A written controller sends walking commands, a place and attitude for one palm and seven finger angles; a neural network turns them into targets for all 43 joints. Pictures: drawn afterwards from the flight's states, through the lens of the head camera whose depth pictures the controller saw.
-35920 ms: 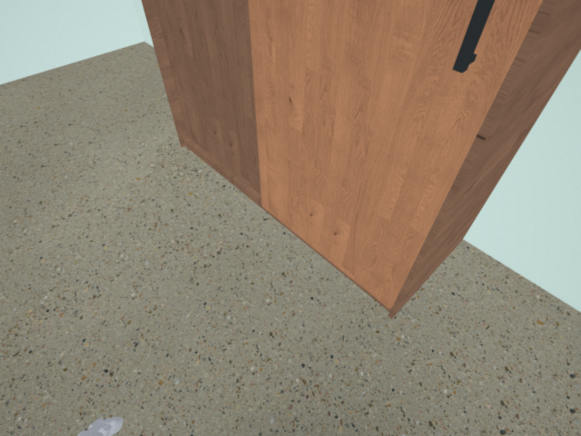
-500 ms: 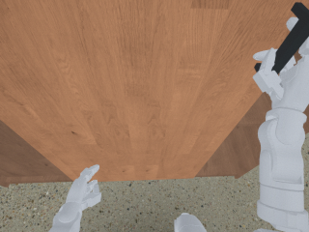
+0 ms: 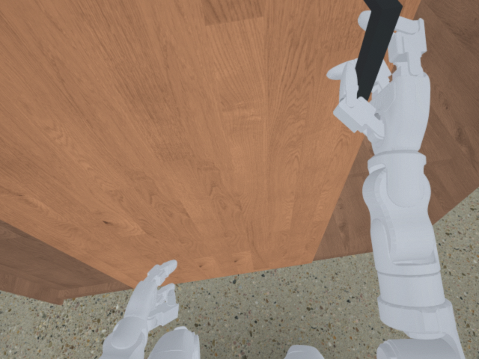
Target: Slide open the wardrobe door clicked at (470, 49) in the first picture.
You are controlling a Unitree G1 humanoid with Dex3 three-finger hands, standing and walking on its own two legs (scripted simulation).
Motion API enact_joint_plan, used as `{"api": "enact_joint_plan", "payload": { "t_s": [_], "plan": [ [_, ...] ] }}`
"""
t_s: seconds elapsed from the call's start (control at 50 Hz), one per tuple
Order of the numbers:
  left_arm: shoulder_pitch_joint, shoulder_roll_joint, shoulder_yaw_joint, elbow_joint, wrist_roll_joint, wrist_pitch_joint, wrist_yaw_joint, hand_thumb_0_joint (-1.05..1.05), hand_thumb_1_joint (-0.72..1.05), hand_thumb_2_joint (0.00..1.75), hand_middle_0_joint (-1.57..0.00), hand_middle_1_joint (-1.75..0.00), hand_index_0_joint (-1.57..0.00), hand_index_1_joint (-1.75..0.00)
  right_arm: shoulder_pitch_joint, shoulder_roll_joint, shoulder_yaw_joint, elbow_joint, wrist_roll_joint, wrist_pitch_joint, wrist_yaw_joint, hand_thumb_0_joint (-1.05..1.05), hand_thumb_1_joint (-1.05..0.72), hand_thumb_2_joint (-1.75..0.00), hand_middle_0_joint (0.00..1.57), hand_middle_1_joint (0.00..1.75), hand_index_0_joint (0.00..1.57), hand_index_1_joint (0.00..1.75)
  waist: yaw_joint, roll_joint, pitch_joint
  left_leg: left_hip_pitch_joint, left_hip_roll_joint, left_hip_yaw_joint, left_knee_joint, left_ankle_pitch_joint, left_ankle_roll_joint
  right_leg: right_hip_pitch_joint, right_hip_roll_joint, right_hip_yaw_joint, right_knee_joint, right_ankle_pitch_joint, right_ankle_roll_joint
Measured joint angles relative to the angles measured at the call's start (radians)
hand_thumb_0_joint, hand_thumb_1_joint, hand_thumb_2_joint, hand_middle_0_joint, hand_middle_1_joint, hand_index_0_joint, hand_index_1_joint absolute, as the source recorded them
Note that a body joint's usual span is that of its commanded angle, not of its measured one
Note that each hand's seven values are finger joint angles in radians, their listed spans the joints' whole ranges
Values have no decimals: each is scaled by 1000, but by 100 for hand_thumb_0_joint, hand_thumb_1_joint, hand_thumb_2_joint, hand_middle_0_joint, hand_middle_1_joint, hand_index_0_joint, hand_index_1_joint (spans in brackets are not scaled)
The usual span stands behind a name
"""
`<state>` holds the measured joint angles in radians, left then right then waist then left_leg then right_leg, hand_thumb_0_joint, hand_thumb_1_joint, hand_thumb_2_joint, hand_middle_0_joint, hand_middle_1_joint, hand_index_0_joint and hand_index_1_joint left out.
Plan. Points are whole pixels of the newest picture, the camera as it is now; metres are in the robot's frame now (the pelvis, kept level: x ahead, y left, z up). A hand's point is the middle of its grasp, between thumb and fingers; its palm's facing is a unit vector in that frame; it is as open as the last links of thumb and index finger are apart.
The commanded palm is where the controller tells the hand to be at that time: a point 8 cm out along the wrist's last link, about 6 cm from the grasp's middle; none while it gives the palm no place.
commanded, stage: step sideways, sliding the door along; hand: right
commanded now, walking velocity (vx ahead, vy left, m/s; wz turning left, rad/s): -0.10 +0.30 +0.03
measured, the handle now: (361, 59) +0.41 -0.20 +0.23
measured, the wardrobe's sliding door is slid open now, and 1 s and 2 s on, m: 0.36 0.48 0.54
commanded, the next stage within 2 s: stop walking and hold the door there in 1.90 s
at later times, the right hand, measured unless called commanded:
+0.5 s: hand (288, 112) +0.36 -0.10 +0.21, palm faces +0.22 +0.97 +0.02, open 7.4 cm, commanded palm +0.34 -0.08 +0.19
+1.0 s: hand (233, 115) +0.37 -0.04 +0.21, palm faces +0.41 +0.91 +0.00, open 7.3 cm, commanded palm +0.34 -0.01 +0.19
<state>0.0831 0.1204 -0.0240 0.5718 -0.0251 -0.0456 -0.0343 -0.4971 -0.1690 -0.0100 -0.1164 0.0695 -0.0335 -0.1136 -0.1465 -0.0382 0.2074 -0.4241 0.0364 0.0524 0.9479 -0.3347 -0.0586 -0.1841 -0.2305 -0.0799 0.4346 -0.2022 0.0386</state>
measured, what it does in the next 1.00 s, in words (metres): steps to the left: left foot, then right foot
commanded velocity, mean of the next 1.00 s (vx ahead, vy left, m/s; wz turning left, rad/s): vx -0.08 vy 0.30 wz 0.05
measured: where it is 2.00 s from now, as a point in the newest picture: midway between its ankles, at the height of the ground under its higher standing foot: outside the picture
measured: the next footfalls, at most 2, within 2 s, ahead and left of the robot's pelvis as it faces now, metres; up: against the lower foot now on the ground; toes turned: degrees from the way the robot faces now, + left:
left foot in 0.16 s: +0.03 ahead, +0.19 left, +0.00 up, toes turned +4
right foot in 0.40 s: +0.05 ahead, -0.01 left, +0.00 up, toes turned -12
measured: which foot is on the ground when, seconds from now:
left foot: up 0.00-0.14, down 0.16-0.38, up 0.40-0.92, down 0.94-1.00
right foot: down 0.00-0.18, up 0.20-0.38, down 0.40-0.94, up 0.96-1.00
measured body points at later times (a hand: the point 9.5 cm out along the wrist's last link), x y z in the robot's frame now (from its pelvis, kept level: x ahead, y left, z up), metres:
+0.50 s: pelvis +0.01 +0.07 -0.02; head +0.07 +0.04 +0.42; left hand +0.20 +0.30 -0.11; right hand +0.34 -0.16 +0.21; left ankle -0.01 +0.24 -0.66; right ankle +0.01 -0.01 -0.76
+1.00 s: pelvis +0.00 +0.18 -0.03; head +0.07 +0.18 +0.42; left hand +0.25 +0.35 -0.11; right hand +0.34 -0.09 +0.21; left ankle -0.01 +0.30 -0.76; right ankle +0.00 +0.01 -0.74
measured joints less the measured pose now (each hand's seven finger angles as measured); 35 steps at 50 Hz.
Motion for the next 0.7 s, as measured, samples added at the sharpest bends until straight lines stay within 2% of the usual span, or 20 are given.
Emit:
{"api": "enact_joint_plan", "payload": {
  "t_s": [0.1,0.14,0.16,0.18,0.2,0.24,0.28,0.32,0.36,0.38,0.4,0.42,0.46,0.5,0.52,0.56,0.62,0.7],
  "plan": [
    [-26,9,-8,-17,-3,-19,5,1,91,90,-20,-30,-21,-30,-13,-29,-60,30,17,2,-30,1,-76,-87,46,140,4,118,-8,-15,0,123,-41,28,-206,-26,11,-16,-14,10,34,-9,42],
    [-32,17,-8,-23,-7,-25,6,1,91,90,-20,-30,-21,-30,-21,-46,-93,44,23,10,-45,0,-76,-87,46,140,3,119,-7,-16,-4,186,-52,32,-323,33,19,-38,-13,17,77,-28,62],
    [-32,21,-9,-26,-12,-27,6,1,91,90,-20,-30,-21,-30,-27,-57,-111,50,25,19,-50,0,-77,-87,46,141,2,118,-5,-5,-12,221,-46,31,-398,110,25,-57,-5,19,111,-44,72],
    [-33,28,-11,-25,-18,-26,7,1,91,90,-20,-30,-21,-30,-30,-68,-129,54,24,28,-56,-1,-77,-87,47,141,1,117,2,6,-25,245,-38,31,-445,86,37,-90,5,24,162,-68,64],
    [-46,45,-10,-13,-22,-25,11,1,91,90,-20,-30,-21,-30,-21,-67,-150,54,14,26,-67,-1,-77,-87,47,142,0,116,17,-13,-31,235,-45,41,-432,39,49,-129,8,50,237,-147,48],
    [-62,76,8,18,-21,-21,29,1,91,90,-20,-30,-21,-30,7,-57,-174,37,17,23,-85,-1,-78,-87,48,142,0,115,42,-30,-34,207,-38,48,-400,17,63,-203,71,89,422,-323,23],
    [-59,100,28,40,-21,-17,48,1,91,90,-20,-30,-21,-30,33,-45,-177,4,26,23,-94,-1,-79,-87,48,142,0,114,52,-11,-29,194,-15,38,-398,49,67,-246,144,64,558,-406,11],
    [-44,115,40,55,-20,-7,60,1,91,90,-20,-30,-20,-30,53,-36,-165,-33,19,20,-97,-1,-79,-86,47,142,0,114,61,22,-23,191,4,32,-409,66,79,-245,191,11,535,-389,9],
    [-20,132,48,54,-15,12,64,1,91,90,-19,-30,-20,-30,65,-25,-144,-68,6,20,-92,0,-79,-86,47,141,1,112,73,37,-22,176,8,39,-390,87,87,-198,205,-41,358,-248,13],
    [-6,141,54,50,-11,20,65,2,91,90,-19,-30,-20,-30,69,-21,-131,-83,1,22,-87,0,-79,-85,46,141,1,110,78,31,-26,157,1,45,-350,94,85,-157,196,-65,241,-106,9],
    [13,154,62,39,-10,25,65,2,91,90,-19,-30,-20,-30,70,-19,-117,-95,2,28,-80,0,-79,-85,46,141,1,108,81,6,-38,123,-21,51,-268,87,72,-123,168,-68,160,68,-29],
    [22,153,76,39,-10,27,62,2,91,90,-19,-30,-20,-30,62,-23,-102,-92,5,24,-69,0,-80,-85,45,141,1,105,82,0,-35,85,-32,31,-154,4,63,-112,157,-66,162,35,-67],
    [28,135,86,51,-13,36,39,2,91,90,-19,-30,-20,-30,50,-24,-81,-71,-2,6,-48,0,-80,-85,45,141,0,103,69,12,-23,17,-50,-35,64,-109,53,-94,144,-65,190,-94,-99],
    [33,112,73,56,-9,31,19,2,91,90,-19,-30,-20,-30,49,-12,-66,-64,-14,2,-37,0,-80,-85,44,141,1,102,60,16,-17,-34,-48,-53,194,-132,46,-72,119,-60,172,-121,-92],
    [35,100,66,53,-6,25,10,2,91,90,-19,-30,-20,-30,48,-6,-58,-62,-19,0,-33,0,-79,-85,44,141,2,102,55,14,-14,-53,-41,-51,226,-126,41,-62,103,-56,153,-103,-63],
    [38,79,53,41,-1,16,-6,2,91,90,-19,-30,-20,-30,45,3,-46,-55,-25,-6,-24,1,-79,-84,44,140,3,102,44,8,-9,-85,-23,-47,250,-76,31,-44,74,-50,113,-78,-54],
    [35,46,33,17,3,6,-16,2,91,90,-19,-30,-20,-30,34,9,-35,-50,-23,0,-9,1,-78,-85,44,140,4,105,29,3,-4,-98,-3,-40,219,-5,17,-24,39,-43,60,-47,-49],
    [19,14,13,-6,4,-8,-13,2,91,90,-20,-30,-21,-30,21,4,-32,-32,-11,7,0,2,-77,-86,44,140,5,109,9,1,-3,-58,-1,-17,129,13,2,-3,11,-39,11,-15,-26]
  ]
}}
